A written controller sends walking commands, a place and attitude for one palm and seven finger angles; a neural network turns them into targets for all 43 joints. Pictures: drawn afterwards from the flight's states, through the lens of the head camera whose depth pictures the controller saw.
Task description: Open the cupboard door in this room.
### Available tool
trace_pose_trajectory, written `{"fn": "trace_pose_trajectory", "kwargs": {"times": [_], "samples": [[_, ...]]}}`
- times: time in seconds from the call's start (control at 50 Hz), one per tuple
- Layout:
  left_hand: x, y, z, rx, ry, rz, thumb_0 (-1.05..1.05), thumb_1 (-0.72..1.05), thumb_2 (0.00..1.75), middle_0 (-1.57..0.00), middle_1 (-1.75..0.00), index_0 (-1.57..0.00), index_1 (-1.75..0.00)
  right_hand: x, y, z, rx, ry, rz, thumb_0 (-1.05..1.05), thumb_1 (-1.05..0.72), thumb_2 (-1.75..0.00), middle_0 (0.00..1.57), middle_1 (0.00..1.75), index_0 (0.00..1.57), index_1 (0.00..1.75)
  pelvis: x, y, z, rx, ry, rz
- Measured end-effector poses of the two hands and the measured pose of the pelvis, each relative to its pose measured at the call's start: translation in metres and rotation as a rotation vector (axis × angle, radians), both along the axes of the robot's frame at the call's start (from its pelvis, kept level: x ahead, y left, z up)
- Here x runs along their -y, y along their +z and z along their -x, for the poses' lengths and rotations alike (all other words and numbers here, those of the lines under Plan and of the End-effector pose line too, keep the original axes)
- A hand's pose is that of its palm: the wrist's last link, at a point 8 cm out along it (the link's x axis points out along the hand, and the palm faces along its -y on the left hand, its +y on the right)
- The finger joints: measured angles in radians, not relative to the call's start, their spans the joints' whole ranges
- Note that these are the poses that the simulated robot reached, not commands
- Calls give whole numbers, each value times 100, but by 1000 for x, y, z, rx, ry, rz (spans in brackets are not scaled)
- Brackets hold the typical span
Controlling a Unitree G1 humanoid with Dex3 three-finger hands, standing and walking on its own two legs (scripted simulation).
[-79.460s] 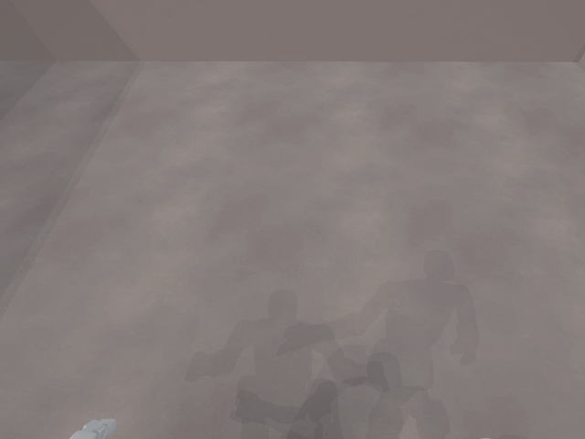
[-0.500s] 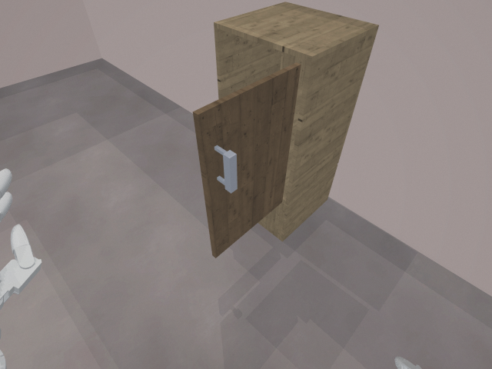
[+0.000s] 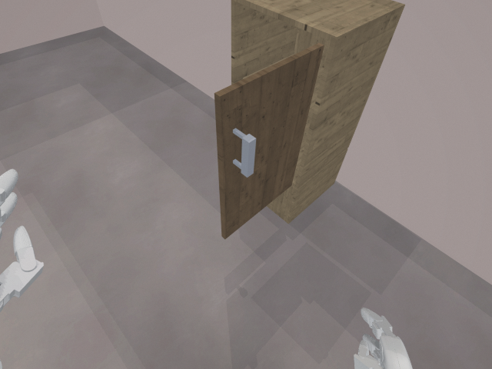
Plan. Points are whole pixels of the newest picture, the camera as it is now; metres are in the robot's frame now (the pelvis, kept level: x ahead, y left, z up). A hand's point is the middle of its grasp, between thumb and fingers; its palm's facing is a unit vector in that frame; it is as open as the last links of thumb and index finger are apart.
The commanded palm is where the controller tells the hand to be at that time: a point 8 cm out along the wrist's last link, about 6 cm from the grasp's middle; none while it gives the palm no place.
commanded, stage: stop stepping back and stand still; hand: left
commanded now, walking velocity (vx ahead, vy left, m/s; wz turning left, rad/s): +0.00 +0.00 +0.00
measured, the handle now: (242, 152) +0.62 +0.05 -0.05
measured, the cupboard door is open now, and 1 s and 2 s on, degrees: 91 91 91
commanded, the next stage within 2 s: let the arm hang, fingers relaxed in 0.14 s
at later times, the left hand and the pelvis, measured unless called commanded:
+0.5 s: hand out of the picture +0.08 +0.20 -0.16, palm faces -0.05 -0.97 -0.24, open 7.4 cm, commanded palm none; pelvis -0.01 +0.00 -0.01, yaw +1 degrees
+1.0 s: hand out of the picture -0.02 +0.18 -0.17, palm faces +0.04 -0.97 -0.25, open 7.4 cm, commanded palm none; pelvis -0.01 -0.01 +0.00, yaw +2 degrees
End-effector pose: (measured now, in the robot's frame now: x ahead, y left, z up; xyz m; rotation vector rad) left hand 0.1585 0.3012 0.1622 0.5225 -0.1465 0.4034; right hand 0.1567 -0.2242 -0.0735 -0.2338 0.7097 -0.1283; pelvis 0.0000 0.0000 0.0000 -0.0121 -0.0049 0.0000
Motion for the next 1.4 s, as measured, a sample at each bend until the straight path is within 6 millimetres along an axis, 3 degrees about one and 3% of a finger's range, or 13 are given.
{"fn": "trace_pose_trajectory", "kwargs": {"times": [0.24, 0.26, 0.28, 0.32, 0.38, 0.46, 0.54, 0.68, 0.8, 0.9, 1.16, 1.26, 1.4], "samples": [[-8, 0, -1, -28, -9, -20, 2, 89, 90, -21, -30, -21, -30, 0, -2, 8, -28, -28, 10, 1, -90, -90, 20, 30, 20, 30, -7, 1, 1, -11, 4, 4], [-9, -8, -3, -46, -21, -20, 2, 89, 90, -21, -30, -21, -30, 0, -6, 8, -24, -15, -2, 1, -90, -90, 20, 30, 20, 30, -8, 0, 1, -19, 10, 5], [-11, -26, -8, -110, -28, -3, 1, 89, 90, -21, -30, -21, -30, 1, -12, 8, -41, 7, -13, 1, -90, -90, 20, 30, 20, 30, -9, -2, 3, -25, 19, 6], [-15, -80, -15, -327, -10, 74, 1, 90, 90, -20, -30, -20, -30, 6, -29, 10, -112, 41, -23, 1, -90, -90, 20, 30, 20, 30, -12, -5, 7, -32, 29, 2], [-7, -172, -1, -708, 35, 213, 1, 90, 90, -20, -30, -20, -30, 14, -47, 21, -207, 37, -27, 1, -90, -90, 20, 30, 20, 30, -12, -9, 11, -27, 27, -8], [32, -263, 56, -1114, 52, 381, 1, 91, 90, -20, -30, -20, -30, 26, -55, 51, -321, -12, -14, 1, -91, -90, 20, 30, 20, 30, -7, -9, 13, -11, 19, -16], [76, -306, 121, -1363, 80, 534, 1, 92, 90, -20, -30, -20, -30, 34, -58, 94, -476, -55, 14, 0, -91, -90, 20, 30, 20, 30, -1, -6, 13, -2, 22, -13], [77, -312, 198, -1534, 238, 612, 1, 97, 90, -21, -30, -20, -30, 31, -64, 158, -710, -93, 7, 0, -91, -90, 20, 30, 20, 30, 8, -2, 10, 6, 40, -2], [69, -302, 220, -1578, 309, 594, 1, 93, 90, -20, -30, -20, -30, 19, -72, 178, -762, -108, -43, 0, -91, -90, 20, 30, 20, 30, 9, -1, 9, 15, 39, -2], [66, -299, 207, -1547, 309, 571, 1, 92, 90, -20, -30, -20, -30, 8, -78, 177, -745, -108, -84, 0, -91, -90, 20, 30, 20, 30, 10, -1, 8, 17, 34, -6], [85, -302, 140, -1403, 202, 573, 1, 92, 90, -20, -30, -20, -30, -1, -80, 158, -691, -108, -113, 0, -92, -90, 20, 30, 20, 30, 11, 0, 0, 17, 27, -16], [87, -303, 134, -1405, 196, 573, 1, 93, 90, -20, -30, -20, -30, 1, -78, 156, -691, -117, -108, 0, -92, -90, 20, 30, 20, 30, 13, 0, -4, 17, 25, -16], [90, -303, 143, -1439, 212, 587, 1, 92, 90, -20, -30, -20, -30, 4, -77, 154, -708, -118, -102, 0, -91, -90, 20, 29, 20, 30, 14, 1, -9, 14, 26, -15]]}}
